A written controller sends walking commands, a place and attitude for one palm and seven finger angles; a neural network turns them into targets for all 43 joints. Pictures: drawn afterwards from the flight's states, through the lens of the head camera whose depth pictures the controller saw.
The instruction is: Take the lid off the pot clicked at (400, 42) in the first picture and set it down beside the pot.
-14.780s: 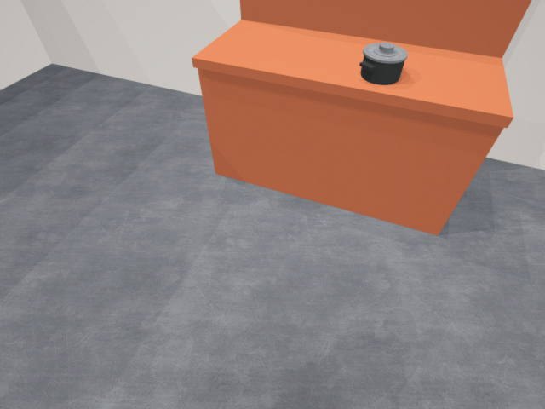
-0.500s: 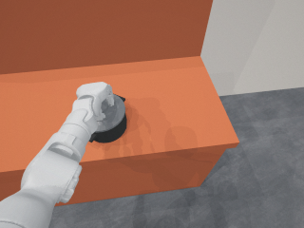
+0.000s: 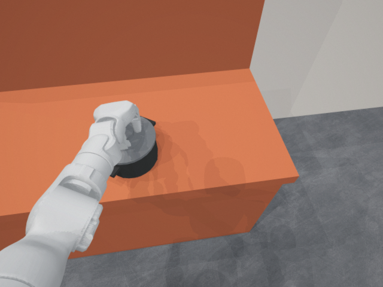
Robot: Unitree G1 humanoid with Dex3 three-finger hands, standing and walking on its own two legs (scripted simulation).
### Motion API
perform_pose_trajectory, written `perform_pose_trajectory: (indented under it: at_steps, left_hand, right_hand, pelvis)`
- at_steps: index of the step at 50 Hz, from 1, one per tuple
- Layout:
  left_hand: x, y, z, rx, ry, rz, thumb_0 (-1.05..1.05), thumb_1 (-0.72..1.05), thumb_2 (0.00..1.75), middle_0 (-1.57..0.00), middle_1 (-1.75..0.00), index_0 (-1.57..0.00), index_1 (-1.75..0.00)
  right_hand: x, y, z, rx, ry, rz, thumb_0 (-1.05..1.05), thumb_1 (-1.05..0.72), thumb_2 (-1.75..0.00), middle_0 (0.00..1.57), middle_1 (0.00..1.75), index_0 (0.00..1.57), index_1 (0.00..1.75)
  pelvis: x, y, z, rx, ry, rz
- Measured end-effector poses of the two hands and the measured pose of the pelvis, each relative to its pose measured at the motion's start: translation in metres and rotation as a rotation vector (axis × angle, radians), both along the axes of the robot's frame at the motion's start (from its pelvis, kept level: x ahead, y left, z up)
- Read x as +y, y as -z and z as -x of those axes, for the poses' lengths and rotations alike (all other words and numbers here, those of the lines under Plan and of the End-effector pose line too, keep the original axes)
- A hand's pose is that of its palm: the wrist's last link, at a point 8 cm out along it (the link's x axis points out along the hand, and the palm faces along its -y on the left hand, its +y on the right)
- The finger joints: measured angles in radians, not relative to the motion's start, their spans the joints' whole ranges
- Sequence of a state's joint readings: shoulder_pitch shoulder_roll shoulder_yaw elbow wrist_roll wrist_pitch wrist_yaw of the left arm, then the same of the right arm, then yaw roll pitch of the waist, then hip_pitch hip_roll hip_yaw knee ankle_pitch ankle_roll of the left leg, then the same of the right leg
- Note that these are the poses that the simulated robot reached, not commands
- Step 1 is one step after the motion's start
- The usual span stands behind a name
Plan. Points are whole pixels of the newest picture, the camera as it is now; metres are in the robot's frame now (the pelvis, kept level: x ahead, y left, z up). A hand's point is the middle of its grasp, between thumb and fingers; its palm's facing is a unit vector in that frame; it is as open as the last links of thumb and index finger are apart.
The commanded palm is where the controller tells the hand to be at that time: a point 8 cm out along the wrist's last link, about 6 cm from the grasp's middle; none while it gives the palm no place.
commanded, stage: close the fingers and squeeze the knob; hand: left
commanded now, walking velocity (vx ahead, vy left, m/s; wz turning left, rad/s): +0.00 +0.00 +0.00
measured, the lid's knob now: (123, 133) +0.48 +0.15 +0.01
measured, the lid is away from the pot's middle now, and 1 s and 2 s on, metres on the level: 0.00 0.01 0.02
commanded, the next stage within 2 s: lift the lid straight up in 0.06 s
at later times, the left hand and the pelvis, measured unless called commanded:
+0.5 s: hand (119, 135) +0.45 +0.14 +0.04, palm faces -0.36 -0.09 -0.93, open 7.2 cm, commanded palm +0.46 +0.15 +0.11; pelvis +0.00 +0.00 +0.00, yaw +0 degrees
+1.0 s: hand (114, 122) +0.46 +0.15 +0.08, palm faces -0.32 -0.10 -0.94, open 7.1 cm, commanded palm +0.46 +0.15 +0.15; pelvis +0.01 +0.00 +0.01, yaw +1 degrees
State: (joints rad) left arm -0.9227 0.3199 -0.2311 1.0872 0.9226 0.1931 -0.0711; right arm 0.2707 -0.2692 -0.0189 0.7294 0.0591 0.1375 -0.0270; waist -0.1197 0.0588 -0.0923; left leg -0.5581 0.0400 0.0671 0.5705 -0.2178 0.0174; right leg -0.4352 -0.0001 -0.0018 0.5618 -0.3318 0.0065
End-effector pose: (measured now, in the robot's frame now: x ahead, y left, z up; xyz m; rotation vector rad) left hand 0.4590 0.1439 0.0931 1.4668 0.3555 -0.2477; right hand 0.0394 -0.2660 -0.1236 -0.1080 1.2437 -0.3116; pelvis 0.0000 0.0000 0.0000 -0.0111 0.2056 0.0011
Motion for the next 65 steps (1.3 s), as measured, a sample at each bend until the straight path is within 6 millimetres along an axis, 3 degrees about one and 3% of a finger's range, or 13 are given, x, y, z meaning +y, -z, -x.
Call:
perform_pose_trajectory:
  at_steps: [19, 44, 65]
  left_hand:
    - [0.004, -0.001, 0.003, -0.001, 0.008, 0.008, 0.00, 0.16, 0.83, -0.55, -0.98, -0.74, -1.07]
    - [0.009, -0.032, 0.002, -0.030, 0.006, 0.013, 0.03, 0.16, 0.82, -0.55, -0.96, -0.77, -1.08]
    - [0.005, -0.063, -0.001, -0.065, -0.011, 0.001, 0.03, 0.16, 0.82, -0.55, -0.96, -0.77, -1.08]
  right_hand:
    - [0.002, -0.001, 0.008, -0.005, 0.024, 0.002, 0.00, -0.90, -0.90, 0.21, 0.30, 0.20, 0.30]
    - [0.005, -0.007, -0.046, -0.123, -0.056, 0.002, 0.01, -0.90, -0.90, 0.21, 0.30, 0.20, 0.30]
    - [0.014, -0.006, -0.056, -0.142, -0.088, -0.030, 0.01, -0.90, -0.90, 0.20, 0.30, 0.20, 0.30]
  pelvis:
    - [0.002, -0.003, -0.001, -0.012, 0.007, 0.001]
    - [0.002, -0.006, -0.008, -0.048, -0.016, -0.005]
    - [0.002, -0.007, -0.005, -0.069, -0.027, -0.008]
